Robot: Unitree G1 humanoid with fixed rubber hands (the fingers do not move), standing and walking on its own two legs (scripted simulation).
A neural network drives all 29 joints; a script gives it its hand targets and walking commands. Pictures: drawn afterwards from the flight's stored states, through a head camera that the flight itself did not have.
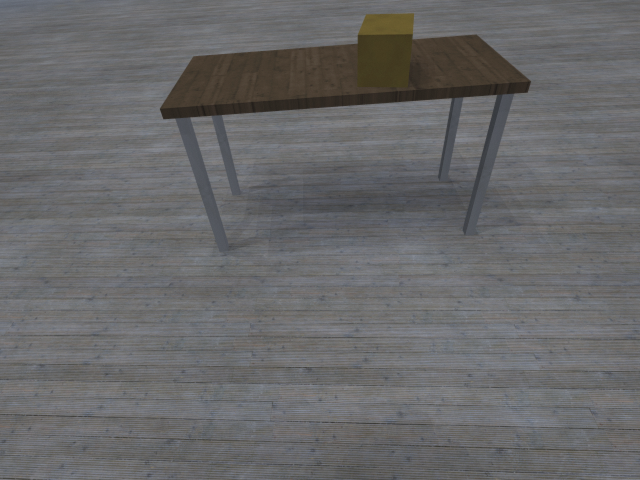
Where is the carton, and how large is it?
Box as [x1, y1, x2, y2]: [357, 13, 413, 87]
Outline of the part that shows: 413,13 366,14 358,33 357,86 407,87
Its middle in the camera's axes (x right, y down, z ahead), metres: +0.24 -0.69 +1.37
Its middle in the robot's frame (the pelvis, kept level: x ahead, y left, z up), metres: +1.49 -0.27 +0.04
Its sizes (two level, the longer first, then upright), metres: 0.258 0.173 0.166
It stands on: a table, 0.72 m high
